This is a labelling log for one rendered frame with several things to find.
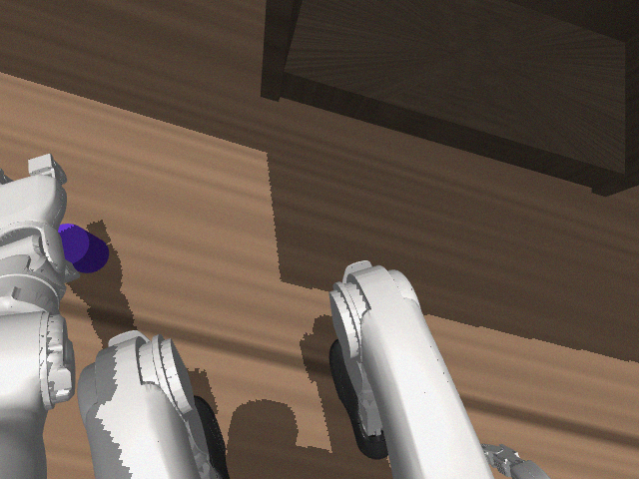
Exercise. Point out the bookshelf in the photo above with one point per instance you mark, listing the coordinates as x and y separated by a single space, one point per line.
551 86

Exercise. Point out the left robot arm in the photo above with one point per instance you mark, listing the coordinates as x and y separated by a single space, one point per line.
37 362

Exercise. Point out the can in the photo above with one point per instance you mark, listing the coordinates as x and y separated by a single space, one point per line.
86 252

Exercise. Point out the right robot hand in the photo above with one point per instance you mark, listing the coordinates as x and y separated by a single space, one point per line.
508 463

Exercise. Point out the left robot hand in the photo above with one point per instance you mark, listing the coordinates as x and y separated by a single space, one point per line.
39 198

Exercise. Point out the left robot foot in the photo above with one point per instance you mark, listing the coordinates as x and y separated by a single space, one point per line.
214 438

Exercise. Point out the right robot foot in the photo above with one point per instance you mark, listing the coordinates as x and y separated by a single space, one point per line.
372 446

